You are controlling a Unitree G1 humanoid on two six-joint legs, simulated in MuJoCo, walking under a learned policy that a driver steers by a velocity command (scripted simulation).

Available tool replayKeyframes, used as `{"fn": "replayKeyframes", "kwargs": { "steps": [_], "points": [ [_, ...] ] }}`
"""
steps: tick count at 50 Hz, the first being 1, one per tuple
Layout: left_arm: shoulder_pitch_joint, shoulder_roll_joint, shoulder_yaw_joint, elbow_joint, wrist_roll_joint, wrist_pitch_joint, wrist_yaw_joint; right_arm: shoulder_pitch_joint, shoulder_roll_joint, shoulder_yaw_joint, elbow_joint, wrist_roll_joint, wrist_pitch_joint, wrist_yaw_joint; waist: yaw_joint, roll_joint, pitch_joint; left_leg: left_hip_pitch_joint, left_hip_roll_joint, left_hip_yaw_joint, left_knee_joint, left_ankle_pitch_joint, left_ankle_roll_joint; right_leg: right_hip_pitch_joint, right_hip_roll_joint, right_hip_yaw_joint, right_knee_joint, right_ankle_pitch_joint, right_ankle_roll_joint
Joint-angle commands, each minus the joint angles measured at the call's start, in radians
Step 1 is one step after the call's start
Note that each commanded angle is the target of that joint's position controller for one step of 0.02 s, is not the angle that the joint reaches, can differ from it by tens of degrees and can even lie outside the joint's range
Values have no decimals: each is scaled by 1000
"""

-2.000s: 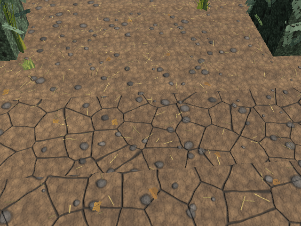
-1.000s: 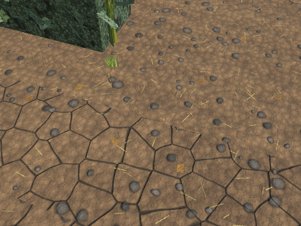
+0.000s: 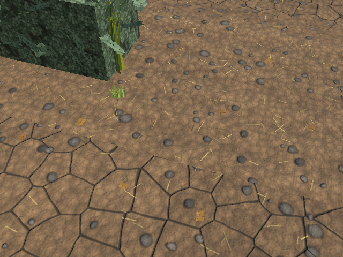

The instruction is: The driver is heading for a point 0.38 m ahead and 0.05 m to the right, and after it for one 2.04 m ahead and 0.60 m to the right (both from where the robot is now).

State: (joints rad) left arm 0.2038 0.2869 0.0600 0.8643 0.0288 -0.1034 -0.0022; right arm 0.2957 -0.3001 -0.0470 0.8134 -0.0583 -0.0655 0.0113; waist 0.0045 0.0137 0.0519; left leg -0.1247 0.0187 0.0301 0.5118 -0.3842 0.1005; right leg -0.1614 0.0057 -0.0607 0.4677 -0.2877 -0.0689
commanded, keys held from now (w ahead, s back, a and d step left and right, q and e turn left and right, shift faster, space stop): w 0.38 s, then no key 0.34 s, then e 0.28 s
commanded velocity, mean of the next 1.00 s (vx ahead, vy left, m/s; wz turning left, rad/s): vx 0.25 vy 0.00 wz -0.07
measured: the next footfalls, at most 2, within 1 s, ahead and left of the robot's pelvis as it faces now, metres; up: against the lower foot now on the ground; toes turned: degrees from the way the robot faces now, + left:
right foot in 0.34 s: +0.19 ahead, -0.10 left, +0.00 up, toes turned -1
left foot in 0.76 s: +0.52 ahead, +0.14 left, -0.17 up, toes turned +2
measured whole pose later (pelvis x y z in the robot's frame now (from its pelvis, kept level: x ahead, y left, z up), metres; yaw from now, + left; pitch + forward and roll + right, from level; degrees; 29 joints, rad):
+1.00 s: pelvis +0.39 +0.04 -0.18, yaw -6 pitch +1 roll +0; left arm 0.20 0.22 0.03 0.77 -0.02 0.05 0.08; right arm 0.22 -0.21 -0.01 0.89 -0.03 0.00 -0.06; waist 0.02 -0.02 0.02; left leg -0.38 0.05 0.14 0.51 -0.15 0.04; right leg -0.75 -0.04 0.04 1.34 -0.30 0.09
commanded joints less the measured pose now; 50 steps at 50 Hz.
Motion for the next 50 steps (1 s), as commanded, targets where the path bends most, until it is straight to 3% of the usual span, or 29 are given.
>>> {"fn": "replayKeyframes", "kwargs": {
  "steps": [1,3,4,6,8,12,14,17,18,19,20,21,23,24,27,29,30,32,34,35,37,38,39,40,41,43,45,46,50],
  "points": [
    [-70,140,18,-69,11,9,15,25,-55,-12,-49,-10,-48,-2,-31,-76,44,-4,-19,48,-83,28,21,-16,-241,311,-238,-208,-207],
    [-155,119,9,-100,38,15,2,147,-64,-13,-7,-16,-74,-6,-92,0,2,153,18,-14,-104,130,51,-112,-137,169,-21,-68,-165],
    [-162,88,2,-118,45,9,-13,219,-123,-25,11,-13,-81,-15,-104,125,-32,298,157,-258,-164,275,151,-275,-11,56,238,-54,-81],
    [-156,36,-11,-116,30,-21,-38,299,-127,-24,19,-21,-85,-18,-157,104,69,453,384,-483,-285,430,259,-665,-13,160,552,-295,-38],
    [-130,63,0,-105,39,-18,-29,250,-56,2,35,-24,-78,-11,-111,32,77,432,329,-346,-271,411,200,-700,-60,143,612,-205,-23],
    [-262,-45,-33,-159,53,5,-47,187,-40,25,35,2,-42,4,-73,70,98,65,169,-113,-358,339,119,-315,-22,-35,331,-56,13],
    [10,-16,-22,-86,55,-14,-80,88,-106,12,-4,-74,-30,15,50,95,75,-244,146,-51,-211,511,97,25,29,-12,522,203,6],
    [624,108,37,81,76,-33,-70,-85,-198,-26,-39,-54,-62,57,338,-71,-45,-597,6,40,554,549,72,510,99,-74,364,152,-13],
    [754,138,28,127,102,-42,-51,-4,-22,11,-18,-68,-65,92,304,-259,-144,-645,-125,-14,1030,-225,45,554,-79,201,212,354,-184],
    [652,176,4,56,81,-57,-59,69,143,51,-67,-30,-71,103,179,-210,-165,-753,-181,-227,1144,-288,54,487,-315,690,28,539,-402],
    [437,156,1,18,60,-76,-64,-35,53,30,-103,-6,-73,88,116,-114,58,-903,-104,-254,1173,-195,22,252,-419,806,-31,449,-445],
    [248,97,-15,-12,27,-73,-66,-42,-36,10,-100,-13,-60,60,55,-44,74,-916,-30,-272,1165,-80,-8,88,-432,826,-14,192,-428],
    [29,-73,-82,-68,61,-43,-47,11,-31,29,-85,-52,-21,26,-37,67,17,-813,49,-252,968,100,-62,-193,-351,591,-8,238,-338],
    [-14,-106,-96,-77,60,-39,-33,30,-3,40,-82,-65,-10,16,-75,10,19,-688,73,-214,832,134,-85,-327,-279,490,-42,243,-287],
    [36,21,-66,-45,79,-64,1,140,71,71,-62,-64,-8,47,-116,20,-13,-221,35,-42,680,456,-122,-669,-73,159,53,182,-181],
    [279,-15,-77,11,28,-81,55,-142,7,64,-128,-75,-14,62,78,-30,24,-687,111,-114,331,794,-138,-186,-59,200,240,-80,-128],
    [348,-37,-77,19,1,-76,68,-256,-5,73,-136,-44,-11,61,151,18,48,-719,127,-108,35,956,-133,-127,-43,196,313,-178,-103],
    [391,62,-70,37,33,-45,10,-269,32,84,-140,-24,12,60,105,-45,27,-244,50,6,42,1015,-124,-465,-54,218,257,-274,-117],
    [343,57,-80,1,22,-40,-27,-217,-34,66,-136,-43,35,59,42,-24,97,-216,91,-36,5,964,-109,-469,-122,315,293,-316,-127],
    [278,52,-34,9,-111,9,17,-284,-29,42,-146,155,10,40,71,5,62,-265,26,-70,-205,931,-97,-278,-66,227,410,-131,-78],
    [367,-10,-49,61,-72,71,36,-17,-27,22,-16,119,-12,41,-1,21,-77,12,69,-21,-331,1112,-72,-189,-7,160,798,-40,-17],
    [421,-42,-47,86,-54,80,29,173,-66,-1,57,87,-8,43,-63,83,-174,315,159,-70,-197,1379,-38,-375,61,127,1054,-371,32],
    [524,-115,-63,108,-84,82,27,275,-88,4,89,49,-2,50,-94,180,-350,680,345,-152,162,1809,74,-649,129,183,1477,-799,92],
    [512,-80,-75,44,-108,73,23,246,-113,-6,117,65,11,51,-67,225,-492,744,463,-307,218,1612,209,-802,28,284,1610,-707,115],
    [397,5,-51,9,-112,60,23,118,-66,3,38,65,20,39,-82,110,-465,555,441,-283,111,1181,239,-785,-14,314,1433,-495,102],
    [191,-14,-48,-72,-100,97,67,-75,-108,-8,-4,54,42,-16,-19,72,-318,162,522,-442,-157,449,259,-791,-61,189,1402,-264,139],
    [136,21,-24,-101,-56,155,98,-128,-87,7,-1,32,48,-49,29,0,-122,-221,446,-330,-285,238,197,-637,-69,161,1273,-121,155],
    [122,-13,-25,-123,-39,166,101,-143,-84,10,-8,23,48,-63,43,72,-53,-318,373,-219,-273,241,164,-611,-56,161,1169,-62,175],
    [64,-41,-20,-154,-40,151,78,-134,-80,-2,-1,31,63,-107,48,130,-121,-306,261,-18,-227,258,95,-401,-70,91,629,106,158]
  ]
}}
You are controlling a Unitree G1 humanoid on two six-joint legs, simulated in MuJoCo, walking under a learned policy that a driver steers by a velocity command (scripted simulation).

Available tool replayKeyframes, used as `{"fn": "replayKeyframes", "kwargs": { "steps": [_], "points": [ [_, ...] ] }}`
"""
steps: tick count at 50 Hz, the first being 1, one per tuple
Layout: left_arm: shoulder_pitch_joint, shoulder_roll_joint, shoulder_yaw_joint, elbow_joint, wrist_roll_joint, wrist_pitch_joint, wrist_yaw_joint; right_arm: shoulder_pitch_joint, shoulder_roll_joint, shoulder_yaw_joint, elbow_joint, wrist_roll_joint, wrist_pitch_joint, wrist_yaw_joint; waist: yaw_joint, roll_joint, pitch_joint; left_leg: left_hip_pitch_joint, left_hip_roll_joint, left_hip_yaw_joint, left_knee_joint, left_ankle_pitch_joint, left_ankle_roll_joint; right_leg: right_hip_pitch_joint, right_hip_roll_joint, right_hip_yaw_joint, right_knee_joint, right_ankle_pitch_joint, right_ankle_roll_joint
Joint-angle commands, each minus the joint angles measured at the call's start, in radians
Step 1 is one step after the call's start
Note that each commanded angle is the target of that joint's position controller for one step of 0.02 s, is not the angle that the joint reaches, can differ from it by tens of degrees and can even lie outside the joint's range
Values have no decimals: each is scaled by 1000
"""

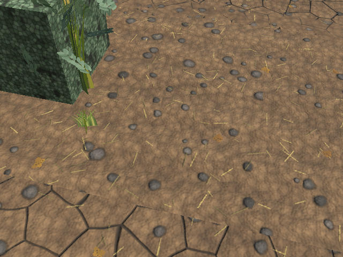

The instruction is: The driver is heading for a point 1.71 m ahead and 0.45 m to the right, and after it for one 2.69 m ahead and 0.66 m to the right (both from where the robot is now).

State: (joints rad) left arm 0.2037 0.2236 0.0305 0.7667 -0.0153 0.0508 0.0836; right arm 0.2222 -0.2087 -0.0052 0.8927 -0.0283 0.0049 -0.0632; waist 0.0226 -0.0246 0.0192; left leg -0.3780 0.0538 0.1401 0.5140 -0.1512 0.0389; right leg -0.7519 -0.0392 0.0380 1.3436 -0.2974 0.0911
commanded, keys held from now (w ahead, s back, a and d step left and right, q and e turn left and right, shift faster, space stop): e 0.62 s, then no key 0.38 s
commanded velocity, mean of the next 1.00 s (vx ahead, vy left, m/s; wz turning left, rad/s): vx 0.01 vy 0.00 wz -0.44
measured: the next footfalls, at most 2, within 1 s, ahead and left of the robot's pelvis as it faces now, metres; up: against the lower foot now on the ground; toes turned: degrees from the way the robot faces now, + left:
right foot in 0.18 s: +0.09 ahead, -0.14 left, +0.00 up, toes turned -9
left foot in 0.74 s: +0.22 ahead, +0.04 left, +0.00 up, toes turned -30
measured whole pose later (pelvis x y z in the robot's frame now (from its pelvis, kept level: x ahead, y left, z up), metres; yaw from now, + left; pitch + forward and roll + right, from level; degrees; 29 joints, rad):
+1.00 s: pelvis +0.13 -0.04 +0.00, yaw -27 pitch +2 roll +0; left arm 0.21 0.25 0.08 0.68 0.00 0.03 0.02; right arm 0.16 -0.20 -0.05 0.76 -0.01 0.01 0.00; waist -0.01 -0.03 0.00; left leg -0.29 -0.04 -0.03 0.50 -0.26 0.03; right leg -0.36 -0.01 0.10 0.65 -0.35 0.07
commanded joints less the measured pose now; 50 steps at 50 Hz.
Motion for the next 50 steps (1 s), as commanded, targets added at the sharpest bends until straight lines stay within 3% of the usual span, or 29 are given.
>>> {"fn": "replayKeyframes", "kwargs": {
  "steps": [1,3,5,7,8,9,10,11,12,14,15,17,20,26,31,34,36,37,38,39,40,41,42,43,44,46,47,49,50],
  "points": [
    [50,18,9,-65,2,-1,-20,-83,-187,-52,-93,9,-1,-34,31,195,-111,-49,232,-119,-228,-10,154,249,-19,-29,-327,130,-7],
    [-2,50,22,-99,3,13,-41,-93,-211,-68,-108,28,11,-28,20,218,-108,-46,276,-146,-246,-154,148,312,-7,-58,-403,103,-27],
    [-43,75,37,-124,10,24,-52,-94,-210,-82,-111,49,17,-22,5,200,-75,-25,304,-161,-241,-250,125,338,-6,-78,-495,32,-70],
    [-16,75,49,-115,15,23,-62,-76,-192,-86,-107,52,23,-19,6,135,-74,-22,292,-128,-144,-286,71,439,20,-118,-631,-10,-117],
    [18,94,62,-104,11,18,-61,-37,-169,-85,-95,46,30,-16,7,82,-63,-52,255,-92,-42,-319,26,503,37,-100,-713,-23,-143],
    [76,158,85,-86,8,8,-56,-8,-106,-72,-89,30,36,-9,9,-138,-43,-185,157,20,295,-364,-59,603,-65,101,-877,90,-199],
    [123,292,107,-111,8,-7,-48,-94,-54,-52,-177,-3,25,-7,9,-404,-16,-577,-21,11,652,-542,-134,743,-291,537,-963,382,-359],
    [198,286,106,-102,59,-36,-61,-244,-115,-67,-212,5,-1,-7,108,-263,-93,-648,-62,-197,775,-540,-111,747,-343,643,-1054,332,-471],
    [145,266,98,-106,69,-55,-61,-256,-139,-78,-215,23,-7,-14,62,-189,-73,-688,-53,-239,822,-447,-92,742,-313,577,-1029,314,-442],
    [-26,206,78,-148,8,-39,-43,-194,-177,-96,-167,0,7,-34,-17,-110,-86,-621,-13,-248,778,-232,-90,665,-225,399,-973,317,-312],
    [-73,198,73,-164,5,-30,-36,-168,-182,-101,-158,-8,13,-32,-42,-93,-106,-534,-20,-233,781,-150,-96,593,-187,342,-959,360,-283],
    [-66,194,67,-172,15,-22,-27,-164,-138,-92,-171,-3,18,-19,-45,-43,-140,-464,-45,-217,796,-47,-101,544,-141,297,-947,389,-263],
    [-11,188,61,-163,4,-17,-13,-193,-101,-82,-214,4,19,-6,-32,-47,-147,-451,-60,-230,709,30,-114,551,-117,304,-939,334,-260],
    [44,216,80,-172,9,-2,6,-320,-92,-74,-280,14,1,11,20,-117,-107,-419,-74,-276,376,42,-123,600,-111,428,-960,89,-256],
    [50,209,86,-189,7,5,-4,-340,-103,-77,-284,20,-19,28,32,-139,-98,-293,-109,-271,277,-87,-109,568,-97,489,-912,194,-304],
    [30,194,81,-203,6,4,-13,-293,-96,-73,-271,24,-30,48,15,-140,-126,-145,-111,-243,191,-142,-95,542,-87,488,-863,366,-311],
    [-5,172,73,-213,0,-1,-21,-207,-93,-76,-249,28,-36,60,-37,-130,-134,69,-92,-214,-22,-23,-64,477,-50,473,-840,375,-280],
    [26,144,66,-206,4,-6,-25,-169,-118,-86,-241,20,-36,60,-42,-100,-139,203,-40,-227,-105,83,-38,416,-17,449,-811,289,-238],
    [97,73,47,-200,32,-12,-34,-102,-176,-96,-240,-5,-33,60,-24,104,-229,424,153,-420,-96,305,45,292,87,338,-599,-66,-168],
    [116,80,51,-223,9,-26,-37,-88,-187,-99,-212,-20,-25,63,7,343,-209,459,284,-639,-126,373,221,113,177,247,-529,-364,-108],
    [67,173,77,-220,15,-38,-35,-88,-133,-87,-221,-6,-30,66,-27,272,-173,406,313,-699,-156,231,284,64,127,230,-395,-368,-54],
    [19,221,100,-210,8,-38,-34,-114,-134,-88,-232,1,-34,64,-35,208,-130,343,277,-650,-160,175,266,72,116,213,-296,-317,-27],
    [29,208,103,-186,15,-29,-32,-156,-128,-82,-240,6,-31,60,-9,157,-118,296,225,-576,-158,129,223,97,95,192,-274,-261,-8],
    [49,187,99,-175,21,-20,-35,-195,-120,-77,-243,16,-27,59,13,154,-102,242,193,-523,-163,115,193,133,66,164,-296,-200,4],
    [65,140,84,-160,19,-18,-44,-217,-117,-74,-239,15,-20,58,29,150,-91,174,143,-447,-169,134,167,203,48,112,-363,-151,8],
    [38,53,52,-145,16,-27,-56,-204,-107,-71,-227,12,-8,58,3,168,-92,98,65,-335,-173,142,142,353,46,28,-530,-109,3],
    [10,34,44,-150,17,-33,-59,-168,-112,-72,-214,11,-7,58,-18,184,-96,110,67,-334,-173,139,149,389,44,17,-610,-107,-6],
    [21,61,53,-144,12,-38,-63,-133,-127,-71,-203,15,-13,65,-5,176,-103,120,86,-353,-156,114,154,485,48,9,-777,-6,-22],
    [28,71,57,-136,16,-38,-64,-123,-116,-66,-200,18,-18,68,7,158,-103,121,81,-351,-144,112,135,543,54,3,-882,76,-33]
  ]
}}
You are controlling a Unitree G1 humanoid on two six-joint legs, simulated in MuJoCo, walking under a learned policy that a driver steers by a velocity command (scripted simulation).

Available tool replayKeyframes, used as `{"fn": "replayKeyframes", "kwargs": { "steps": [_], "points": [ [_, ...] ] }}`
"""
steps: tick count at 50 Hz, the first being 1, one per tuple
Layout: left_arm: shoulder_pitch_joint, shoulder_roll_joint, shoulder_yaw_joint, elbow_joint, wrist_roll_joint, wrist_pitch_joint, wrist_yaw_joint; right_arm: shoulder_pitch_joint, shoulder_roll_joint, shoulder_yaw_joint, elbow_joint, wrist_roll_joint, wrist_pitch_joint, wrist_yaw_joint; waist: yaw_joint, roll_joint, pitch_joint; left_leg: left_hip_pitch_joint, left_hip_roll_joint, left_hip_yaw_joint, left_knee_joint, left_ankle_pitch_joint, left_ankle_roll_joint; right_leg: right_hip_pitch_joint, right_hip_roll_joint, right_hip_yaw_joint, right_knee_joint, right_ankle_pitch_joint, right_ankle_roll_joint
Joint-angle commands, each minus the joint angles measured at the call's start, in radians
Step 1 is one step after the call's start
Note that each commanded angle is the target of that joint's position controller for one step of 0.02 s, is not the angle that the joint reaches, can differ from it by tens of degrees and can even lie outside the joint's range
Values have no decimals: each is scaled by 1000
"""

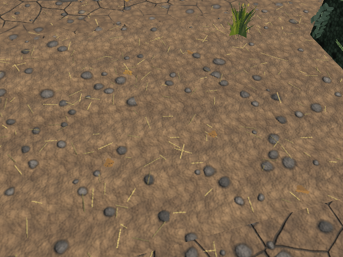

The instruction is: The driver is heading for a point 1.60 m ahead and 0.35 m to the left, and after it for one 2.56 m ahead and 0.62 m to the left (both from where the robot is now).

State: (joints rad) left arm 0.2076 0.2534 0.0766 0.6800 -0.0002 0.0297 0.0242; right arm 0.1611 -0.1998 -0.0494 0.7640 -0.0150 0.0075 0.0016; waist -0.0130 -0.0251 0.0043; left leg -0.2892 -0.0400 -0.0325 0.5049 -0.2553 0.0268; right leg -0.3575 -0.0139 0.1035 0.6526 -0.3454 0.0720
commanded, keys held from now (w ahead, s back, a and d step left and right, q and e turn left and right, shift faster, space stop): no key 0.54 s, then w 0.46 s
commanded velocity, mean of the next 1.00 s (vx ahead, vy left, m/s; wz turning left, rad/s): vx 0.13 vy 0.00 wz -0.03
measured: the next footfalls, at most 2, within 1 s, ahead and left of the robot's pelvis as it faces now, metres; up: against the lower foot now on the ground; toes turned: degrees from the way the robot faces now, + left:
right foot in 0.04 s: +0.05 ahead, -0.15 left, +0.00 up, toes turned +5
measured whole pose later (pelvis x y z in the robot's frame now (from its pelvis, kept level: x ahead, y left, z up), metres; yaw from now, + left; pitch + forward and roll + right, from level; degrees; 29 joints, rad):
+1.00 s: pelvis +0.14 +0.00 +0.00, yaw +0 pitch +3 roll -1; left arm 0.15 0.26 0.07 0.69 -0.01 -0.07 -0.02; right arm 0.48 -0.21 -0.05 0.83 0.01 -0.05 0.00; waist -0.06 -0.02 0.00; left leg -0.03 -0.03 -0.02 0.33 -0.35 0.05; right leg -0.66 -0.04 -0.01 0.97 -0.18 -0.01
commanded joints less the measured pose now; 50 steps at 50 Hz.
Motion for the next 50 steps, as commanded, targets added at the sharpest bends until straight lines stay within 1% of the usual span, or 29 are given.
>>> {"fn": "replayKeyframes", "kwargs": {
  "steps": [1,2,3,4,5,6,9,19,27,28,30,31,32,33,34,35,36,37,38,39,40,41,42,43,44,45,46,49,50],
  "points": [
    [19,59,13,-54,14,-17,-3,-31,-114,-18,-63,6,-30,8,38,140,-98,21,169,-179,-127,217,110,213,8,-29,-218,198,-23],
    [24,95,18,-70,23,-16,1,-13,-104,-14,-58,1,-41,15,35,104,-120,-11,155,-163,-108,163,60,287,-55,34,-199,327,-40],
    [5,155,36,-58,18,-11,2,22,-110,-18,-67,-2,-52,27,-18,-7,-110,-28,100,-110,-116,120,29,273,-58,44,-122,353,-77],
    [7,119,36,-59,12,-9,-4,-10,-126,-19,-66,-1,-54,31,20,-12,-104,2,77,-74,-93,73,4,232,-40,31,-120,279,-93],
    [9,87,27,-56,12,-10,-9,-30,-123,-19,-70,3,-51,32,31,-10,-85,3,68,-60,-73,69,-6,218,-39,34,-133,265,-92],
    [6,79,24,-52,11,-11,-10,-30,-109,-17,-71,4,-47,31,28,-16,-73,9,66,-51,-56,92,-6,206,-37,35,-140,276,-87],
    [10,65,18,-47,7,-20,-10,0,-104,-20,-75,7,-36,27,16,-31,-53,36,63,-39,-21,168,-5,177,-31,34,-137,321,-84],
    [-8,55,14,-41,3,-34,-17,6,-106,-33,-88,13,-18,17,3,17,-51,97,67,-36,17,238,-27,167,-22,32,-128,398,-94],
    [-14,45,14,-18,1,-39,-20,11,-112,-40,-92,13,-9,2,2,20,-50,111,70,-37,12,243,-38,185,-17,23,-133,416,-96],
    [-4,42,14,-10,1,-38,-18,21,-107,-40,-87,12,-6,0,3,15,-65,115,58,-24,15,177,-38,193,-9,15,-139,341,-99],
    [12,67,23,-5,-10,-33,-14,28,-109,-42,-88,19,-3,-6,9,-17,-43,64,10,20,65,-69,-25,172,1,27,-151,65,-136],
    [31,78,25,-3,-16,-34,-13,32,-104,-39,-92,25,-8,-7,16,-48,-9,7,-9,36,101,-190,-17,150,-21,75,-182,-101,-170],
    [59,90,25,1,-21,-40,-14,23,-97,-34,-101,30,-17,-8,29,-86,37,-66,-16,47,151,-246,-11,133,-68,158,-230,-244,-211],
    [87,109,27,7,-24,-50,-15,14,-89,-30,-114,40,-33,-8,35,-134,78,-141,-15,57,213,-256,-4,132,-137,272,-285,-340,-258],
    [103,126,28,12,-26,-62,-14,3,-88,-27,-124,51,-51,-8,37,-170,114,-199,-8,52,262,-254,11,130,-201,383,-330,-370,-303],
    [108,134,27,15,-26,-72,-12,-11,-92,-27,-132,57,-68,-7,37,-176,146,-224,6,32,270,-265,31,110,-237,443,-345,-326,-328],
    [87,132,25,16,-26,-81,-9,5,-91,-27,-127,54,-83,-3,18,-179,149,-214,17,24,235,-271,53,104,-243,431,-321,-241,-325],
    [51,120,21,8,-27,-82,-7,60,-87,-28,-106,47,-94,5,-13,-173,121,-124,23,27,149,-240,73,73,-219,363,-275,-168,-297],
    [-18,97,14,-13,-27,-79,-7,167,-98,-37,-64,42,-101,12,-63,-128,83,61,28,2,47,-167,91,-31,-154,249,-189,-102,-241],
    [-113,42,-2,-62,-26,-86,-1,308,-176,-64,-20,36,-112,18,-114,49,60,194,119,-212,-79,-186,140,-161,-1,31,85,-5,-145],
    [-135,60,3,-108,-31,-110,8,407,-304,-100,-2,29,-122,35,-131,351,49,399,340,-653,-240,-76,280,-440,105,-69,438,-105,-79],
    [-125,108,18,-97,-30,-126,6,374,-236,-77,-16,17,-127,37,-106,263,74,449,409,-733,-250,59,324,-598,67,19,576,-247,-92],
    [-98,106,21,-81,-33,-131,-1,339,-196,-63,-26,21,-126,33,-72,184,92,471,390,-621,-213,161,301,-647,27,27,650,-190,-110],
    [-82,84,14,-68,-26,-128,-7,311,-176,-56,-33,22,-118,28,-52,102,61,479,355,-508,-196,233,267,-657,-11,1,652,-95,-115],
    [-81,74,12,-61,-17,-125,-14,282,-156,-46,-32,26,-106,24,-36,61,54,448,326,-412,-200,312,231,-631,-44,-11,590,-13,-113],
    [-82,60,12,-57,-13,-119,-26,271,-128,-33,-25,24,-94,20,-24,85,41,398,286,-322,-218,359,192,-561,-68,-30,527,50,-106],
    [-84,40,5,-53,-11,-113,-38,281,-119,-29,-14,25,-83,15,-28,110,37,359,254,-259,-243,394,176,-512,-63,-62,468,96,-92],
    [-200,-16,-24,-85,-5,-113,-55,312,-134,-25,17,32,-65,-12,-53,99,58,264,205,-134,-290,454,154,-408,-30,-127,227,232,-70],
    [-242,-26,-31,-97,-5,-118,-58,315,-155,-28,24,31,-64,-21,-60,96,67,234,194,-109,-302,443,147,-361,-13,-139,125,279,-69]
  ]
}}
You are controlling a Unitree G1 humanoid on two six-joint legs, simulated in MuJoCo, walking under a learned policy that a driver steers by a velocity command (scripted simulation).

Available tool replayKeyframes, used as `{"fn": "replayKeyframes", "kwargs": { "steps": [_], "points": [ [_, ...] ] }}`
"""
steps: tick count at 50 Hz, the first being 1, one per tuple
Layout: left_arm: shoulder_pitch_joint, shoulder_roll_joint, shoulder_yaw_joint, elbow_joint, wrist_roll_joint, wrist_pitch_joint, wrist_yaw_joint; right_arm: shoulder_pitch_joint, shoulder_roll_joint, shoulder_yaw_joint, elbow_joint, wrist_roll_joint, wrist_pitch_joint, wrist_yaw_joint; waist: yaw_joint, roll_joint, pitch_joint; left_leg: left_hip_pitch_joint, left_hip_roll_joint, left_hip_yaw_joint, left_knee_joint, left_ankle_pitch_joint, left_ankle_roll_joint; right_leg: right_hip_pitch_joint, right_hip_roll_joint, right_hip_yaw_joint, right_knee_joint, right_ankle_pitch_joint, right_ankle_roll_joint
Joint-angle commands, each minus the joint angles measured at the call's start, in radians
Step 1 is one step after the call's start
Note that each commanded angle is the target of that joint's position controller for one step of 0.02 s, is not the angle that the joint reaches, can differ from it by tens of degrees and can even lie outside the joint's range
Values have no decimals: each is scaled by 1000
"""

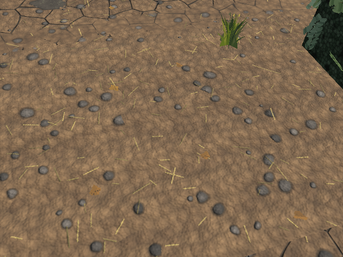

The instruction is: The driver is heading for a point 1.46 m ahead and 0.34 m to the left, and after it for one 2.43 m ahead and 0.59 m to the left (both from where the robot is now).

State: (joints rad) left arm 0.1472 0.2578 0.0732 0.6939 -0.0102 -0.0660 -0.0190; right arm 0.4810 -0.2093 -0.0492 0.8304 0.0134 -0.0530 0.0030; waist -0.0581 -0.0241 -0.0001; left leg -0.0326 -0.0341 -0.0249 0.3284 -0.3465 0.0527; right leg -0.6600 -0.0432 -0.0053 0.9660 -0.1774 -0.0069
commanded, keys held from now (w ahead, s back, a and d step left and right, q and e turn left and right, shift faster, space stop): w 1.00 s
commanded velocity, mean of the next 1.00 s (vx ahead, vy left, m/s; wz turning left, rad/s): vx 0.48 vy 0.00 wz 0.00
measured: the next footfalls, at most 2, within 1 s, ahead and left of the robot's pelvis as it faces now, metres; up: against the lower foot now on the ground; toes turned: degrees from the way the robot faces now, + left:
right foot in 0.18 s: +0.27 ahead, -0.12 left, +0.00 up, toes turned +0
left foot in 0.72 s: +0.54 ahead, +0.13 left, +0.00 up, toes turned +2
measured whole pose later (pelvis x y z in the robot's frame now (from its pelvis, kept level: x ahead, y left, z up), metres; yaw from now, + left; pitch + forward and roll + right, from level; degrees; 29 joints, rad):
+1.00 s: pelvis +0.52 +0.05 +0.01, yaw +0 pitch +1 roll +1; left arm 0.14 0.30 0.05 0.80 0.00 -0.07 0.00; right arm 0.36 -0.26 -0.04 0.83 0.00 -0.09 0.02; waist -0.05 -0.05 0.01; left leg -0.11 -0.07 0.04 0.24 -0.15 0.08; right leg -0.67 -0.12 0.05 0.91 -0.11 0.01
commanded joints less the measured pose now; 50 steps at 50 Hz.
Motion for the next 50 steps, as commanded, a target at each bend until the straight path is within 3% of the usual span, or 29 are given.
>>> {"fn": "replayKeyframes", "kwargs": {
  "steps": [1,4,6,7,9,10,11,12,13,14,15,17,19,23,26,31,33,34,35,36,37,38,39,40,41,42,44,47,50],
  "points": [
    [-207,-30,-29,-118,2,-27,-17,6,-166,-32,-32,4,-3,-30,-20,114,66,-39,190,-106,-137,513,118,-6,32,-38,-256,146,11],
    [-259,23,-18,-138,-13,-33,-25,22,-191,-36,-9,19,-12,-31,-17,141,81,-26,233,-119,-149,477,120,77,44,-26,-370,183,-9],
    [-249,51,-7,-140,-14,-38,-27,7,-197,-38,0,19,-13,-29,13,142,66,29,254,-113,-91,627,104,127,57,-21,-416,151,-46],
    [-208,71,2,-132,-11,-38,-25,-1,-209,-42,1,17,-11,-28,42,153,27,56,255,-102,-23,796,93,198,79,-36,-421,121,-68],
    [60,131,36,-57,-12,-32,-12,-31,-213,-41,-7,7,-5,-26,181,148,-131,-44,202,-53,294,992,54,580,92,-38,-437,133,-137],
    [263,208,54,-17,0,-26,2,-35,-175,-26,-37,-19,-7,-25,241,13,-281,-275,131,-23,627,621,26,902,-117,210,-417,125,-208],
    [300,240,52,13,5,-34,-14,122,-45,10,-28,-2,-22,-10,147,-248,-443,-587,-40,-104,945,-218,-11,1140,-353,742,-570,-171,-365],
    [262,149,33,14,-4,-34,-11,29,-166,-21,-23,25,-39,-2,181,-150,-317,-699,12,-160,1018,-195,3,1039,-311,764,-669,-333,-319],
    [160,121,20,9,-8,-33,-7,-95,-195,-30,-71,39,-45,-1,156,-111,-128,-737,60,-111,994,-86,9,853,-278,601,-708,-289,-278],
    [89,112,14,3,-1,-35,-7,-147,-180,-26,-82,24,-47,-7,118,-7,-52,-688,108,-86,951,3,8,691,-244,497,-737,-154,-260],
    [51,91,8,2,11,-40,-12,-154,-173,-32,-77,2,-43,-12,83,11,-20,-637,137,-82,904,49,2,586,-208,420,-760,-46,-252],
    [21,67,1,14,15,-52,-14,-99,-142,-31,-66,2,-22,-15,29,-42,-31,-543,169,-84,850,87,-11,481,-165,321,-809,32,-249],
    [36,77,3,39,5,-60,-11,-125,-129,-26,-78,0,-11,-17,22,-45,-4,-558,182,-66,788,112,-34,429,-155,252,-844,62,-257],
    [93,129,11,77,2,-51,6,-289,-118,-15,-130,-15,-16,-16,65,-21,49,-626,184,-40,540,316,-68,427,-130,165,-868,115,-242],
    [145,161,13,102,-10,-43,12,-391,-100,-1,-154,-9,-28,-5,107,-16,49,-563,145,-8,352,437,-75,445,-113,111,-851,124,-211],
    [221,182,13,153,-19,-25,9,-502,-127,0,-206,5,-39,21,140,-29,62,-569,116,-5,216,361,-38,602,-185,144,-770,112,-194],
    [215,199,18,162,-17,-13,13,-473,-152,-6,-208,5,-46,28,109,-52,44,-508,100,7,185,277,-8,650,-209,158,-714,193,-175],
    [197,203,17,164,-17,-5,15,-407,-169,-16,-195,3,-49,28,64,-59,11,-412,74,33,154,251,12,655,-191,138,-637,326,-156],
    [195,181,7,163,-10,-1,16,-266,-212,-39,-151,1,-50,21,1,-38,-80,-213,54,50,141,253,43,622,-136,93,-465,456,-130],
    [197,128,-16,135,13,-2,18,-71,-291,-62,-116,-9,-48,12,-71,68,-248,92,221,-128,171,305,106,450,-72,32,-151,280,-89],
    [320,18,-49,120,3,-25,12,-21,-371,-79,-95,-16,-40,17,-11,352,-353,415,424,-597,59,106,267,37,105,6,184,-300,-22],
    [281,126,-26,139,-16,-42,7,-17,-261,-52,-102,-8,-39,21,-49,253,-345,405,424,-705,-26,-37,264,-84,66,132,314,-388,-28],
    [186,178,-11,112,-35,-51,3,-93,-219,-36,-114,-9,-41,19,-41,183,-200,289,390,-555,-37,-8,218,-143,16,121,332,-301,-43],
    [128,164,-14,99,-27,-52,8,-163,-203,-28,-126,-13,-39,19,-13,104,-125,155,348,-434,-51,103,193,-112,-33,92,293,-209,-41],
    [100,152,-12,93,-9,-48,11,-207,-180,-22,-130,-17,-40,22,10,77,-66,51,310,-357,-81,201,183,-82,-60,83,230,-148,-33],
    [110,142,-10,94,-2,-38,12,-227,-163,-15,-130,-23,-44,23,40,93,-52,-12,281,-300,-110,269,174,-27,-83,88,192,-105,-28],
    [139,106,-15,103,0,-18,14,-224,-162,-17,-117,-16,-55,26,64,106,-48,-66,257,-232,-153,358,183,20,-87,75,149,-68,-11],
    [67,91,-18,75,10,-4,19,-191,-188,-24,-86,-11,-59,17,61,80,-3,-82,250,-157,-190,448,191,-39,-92,66,26,31,18],
    [-28,73,-24,47,9,-10,12,-157,-201,-25,-61,-9,-48,5,36,83,22,-79,219,-87,-205,450,161,-34,-79,52,-160,188,24]
  ]
}}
